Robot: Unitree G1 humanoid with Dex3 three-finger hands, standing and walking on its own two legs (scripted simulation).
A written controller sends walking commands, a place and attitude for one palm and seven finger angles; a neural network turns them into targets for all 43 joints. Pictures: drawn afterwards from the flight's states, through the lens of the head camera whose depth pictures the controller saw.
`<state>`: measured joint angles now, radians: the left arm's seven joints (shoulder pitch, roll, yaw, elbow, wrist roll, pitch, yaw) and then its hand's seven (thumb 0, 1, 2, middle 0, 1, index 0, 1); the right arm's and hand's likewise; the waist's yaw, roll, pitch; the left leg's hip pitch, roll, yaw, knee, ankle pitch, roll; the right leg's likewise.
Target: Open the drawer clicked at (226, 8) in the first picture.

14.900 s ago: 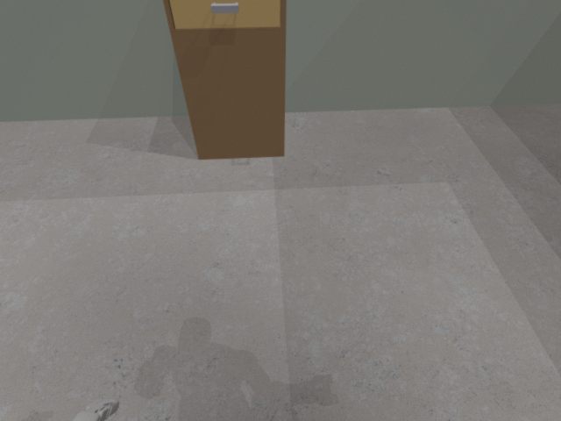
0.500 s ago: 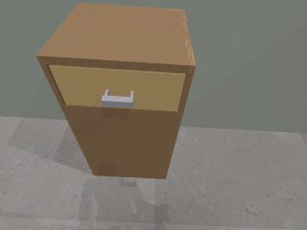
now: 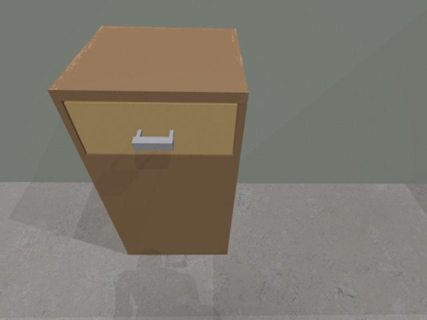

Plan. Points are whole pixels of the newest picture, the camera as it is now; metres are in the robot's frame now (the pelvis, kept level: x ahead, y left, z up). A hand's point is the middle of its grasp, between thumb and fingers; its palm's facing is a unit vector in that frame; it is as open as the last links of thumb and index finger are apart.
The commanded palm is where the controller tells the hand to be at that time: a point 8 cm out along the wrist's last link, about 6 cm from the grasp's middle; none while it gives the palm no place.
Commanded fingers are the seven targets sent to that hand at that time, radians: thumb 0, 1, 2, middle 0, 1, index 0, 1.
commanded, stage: come to a stop and stand still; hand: left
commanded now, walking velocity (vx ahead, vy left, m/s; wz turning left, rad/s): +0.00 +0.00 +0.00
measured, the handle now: (154, 138) +0.56 +0.19 +0.02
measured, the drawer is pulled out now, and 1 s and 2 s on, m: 0.00 0.00 0.00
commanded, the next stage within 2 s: look again from close up in 0.26 s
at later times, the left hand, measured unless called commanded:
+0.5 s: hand out of the picture -0.05 +0.14 -0.19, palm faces +0.06 -0.99 -0.14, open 7.4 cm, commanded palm none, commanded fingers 0.00 0.90 0.90 -0.20 -0.30 -0.20 -0.30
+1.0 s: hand out of the picture +0.06 +0.18 -0.17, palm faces -0.05 -0.97 -0.25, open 7.3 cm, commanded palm +0.14 +0.23 -0.06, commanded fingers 0.00 0.81 0.86 -0.21 -0.36 -0.21 -0.36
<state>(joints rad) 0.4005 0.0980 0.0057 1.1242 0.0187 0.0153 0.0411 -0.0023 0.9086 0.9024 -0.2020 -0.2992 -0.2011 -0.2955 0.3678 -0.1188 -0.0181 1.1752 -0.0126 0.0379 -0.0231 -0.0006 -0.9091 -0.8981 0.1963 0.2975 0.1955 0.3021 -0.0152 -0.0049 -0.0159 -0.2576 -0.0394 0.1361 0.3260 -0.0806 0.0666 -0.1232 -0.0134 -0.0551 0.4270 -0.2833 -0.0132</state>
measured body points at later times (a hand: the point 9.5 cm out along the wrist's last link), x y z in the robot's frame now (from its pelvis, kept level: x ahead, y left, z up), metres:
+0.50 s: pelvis +0.00 -0.01 -0.01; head +0.01 +0.00 +0.44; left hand -0.05 +0.19 -0.17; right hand -0.02 -0.21 -0.17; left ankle +0.09 +0.07 -0.74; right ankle -0.03 -0.11 -0.74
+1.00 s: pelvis +0.04 +0.01 -0.01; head +0.05 +0.03 +0.44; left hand +0.07 +0.24 -0.15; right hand +0.07 -0.22 -0.15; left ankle +0.09 +0.07 -0.74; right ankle -0.03 -0.11 -0.74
